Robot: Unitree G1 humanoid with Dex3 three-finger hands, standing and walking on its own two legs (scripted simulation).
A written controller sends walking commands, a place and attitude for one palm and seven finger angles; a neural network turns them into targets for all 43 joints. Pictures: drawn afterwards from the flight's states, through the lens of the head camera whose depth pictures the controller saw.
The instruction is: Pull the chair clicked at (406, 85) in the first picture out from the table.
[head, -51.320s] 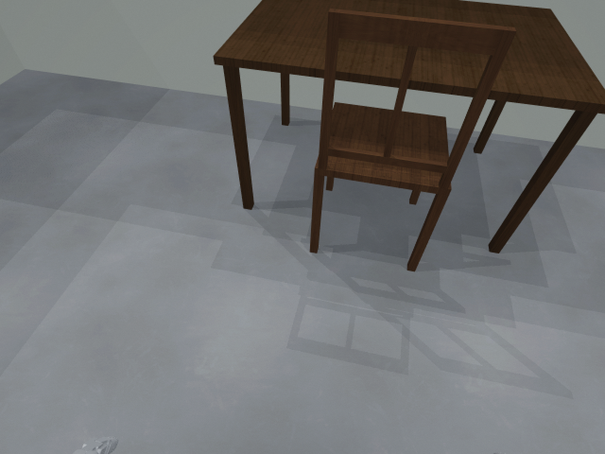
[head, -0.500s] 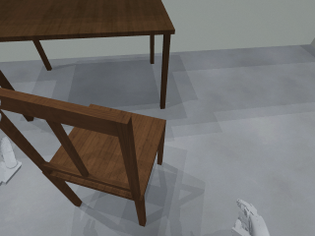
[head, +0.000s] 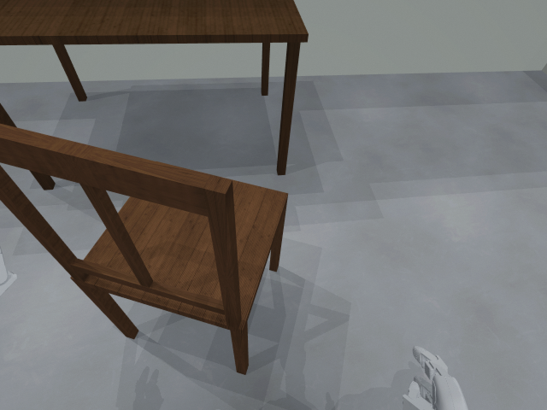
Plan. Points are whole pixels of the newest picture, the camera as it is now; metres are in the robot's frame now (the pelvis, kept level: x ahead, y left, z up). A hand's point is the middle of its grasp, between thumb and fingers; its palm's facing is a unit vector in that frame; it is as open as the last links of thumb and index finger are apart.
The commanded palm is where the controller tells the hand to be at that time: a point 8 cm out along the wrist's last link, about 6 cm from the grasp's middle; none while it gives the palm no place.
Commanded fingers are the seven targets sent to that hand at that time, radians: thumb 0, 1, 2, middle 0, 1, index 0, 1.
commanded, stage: step back with the hand held close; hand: left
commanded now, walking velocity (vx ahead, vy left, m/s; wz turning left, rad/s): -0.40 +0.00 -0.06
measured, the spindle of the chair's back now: (124, 242) +0.38 +0.29 -0.05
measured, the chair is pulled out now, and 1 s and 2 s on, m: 0.66 0.66 0.66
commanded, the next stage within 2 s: stop stepping back and stand still in 0.48 s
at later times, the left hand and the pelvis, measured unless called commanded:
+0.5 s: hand out of the picture +0.14 +0.25 +0.18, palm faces +0.41 -0.80 -0.43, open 7.4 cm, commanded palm +0.08 +0.28 +0.19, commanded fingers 0.00 0.90 0.90 -0.20 -0.30 -0.20 -0.30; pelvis -0.07 -0.01 +0.00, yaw -3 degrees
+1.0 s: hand out of the picture +0.04 +0.22 +0.18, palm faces +0.40 -0.82 -0.42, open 7.4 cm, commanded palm +0.00 +0.26 +0.19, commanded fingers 0.00 0.90 0.90 -0.20 -0.30 -0.20 -0.30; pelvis -0.16 -0.03 +0.01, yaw -3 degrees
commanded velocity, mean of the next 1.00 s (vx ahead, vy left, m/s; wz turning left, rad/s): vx -0.16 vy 0.01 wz -0.03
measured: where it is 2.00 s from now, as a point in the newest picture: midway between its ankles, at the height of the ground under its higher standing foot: outside the picture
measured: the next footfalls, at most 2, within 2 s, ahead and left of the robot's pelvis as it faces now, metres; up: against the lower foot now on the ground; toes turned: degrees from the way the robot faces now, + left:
right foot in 0.50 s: -0.10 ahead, -0.14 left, +0.00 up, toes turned -2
left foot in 0.72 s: -0.06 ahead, +0.09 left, +0.00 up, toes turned -4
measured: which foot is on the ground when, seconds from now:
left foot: down 0.00-0.56, up 0.58-0.70, down 0.72-1.00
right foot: down 0.00-0.26, up 0.28-0.48, down 0.50-1.00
